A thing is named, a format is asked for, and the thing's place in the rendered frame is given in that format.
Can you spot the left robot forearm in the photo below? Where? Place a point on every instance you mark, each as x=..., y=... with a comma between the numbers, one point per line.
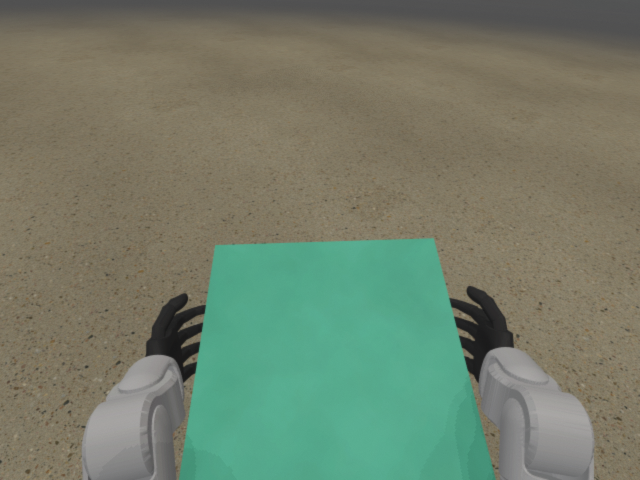
x=130, y=436

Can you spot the left robot hand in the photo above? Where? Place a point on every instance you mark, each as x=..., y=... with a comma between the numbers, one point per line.
x=165, y=338

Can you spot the carton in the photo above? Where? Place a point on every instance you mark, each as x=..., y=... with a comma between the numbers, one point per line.
x=334, y=360

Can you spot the right robot forearm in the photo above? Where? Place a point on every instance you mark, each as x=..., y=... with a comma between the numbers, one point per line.
x=545, y=434

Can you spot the right robot hand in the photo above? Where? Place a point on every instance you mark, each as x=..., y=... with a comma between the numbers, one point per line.
x=490, y=332

